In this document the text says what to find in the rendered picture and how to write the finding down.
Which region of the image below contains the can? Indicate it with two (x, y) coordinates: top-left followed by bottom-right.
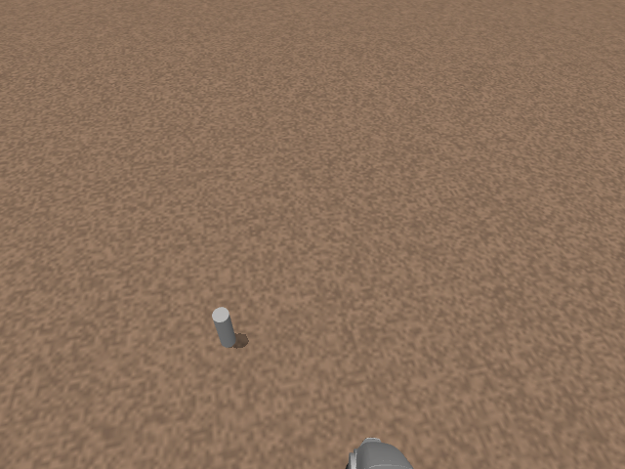
(212, 307), (236, 348)

